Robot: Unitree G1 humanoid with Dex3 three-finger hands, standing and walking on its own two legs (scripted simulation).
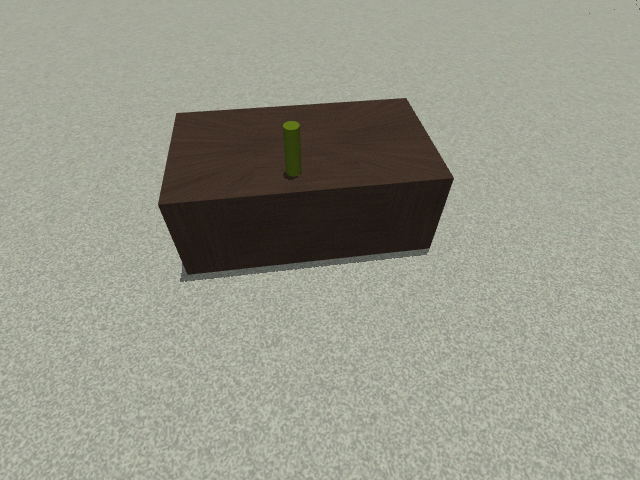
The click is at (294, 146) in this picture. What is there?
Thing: slim round
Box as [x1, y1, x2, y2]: [283, 121, 300, 176]
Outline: 287,121 283,124 286,172 289,175 295,176 300,173 299,124 295,121
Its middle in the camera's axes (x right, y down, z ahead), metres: -0.10 -0.31 +1.31
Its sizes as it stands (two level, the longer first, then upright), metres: 0.055 0.055 0.190
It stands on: a support 0.39 m high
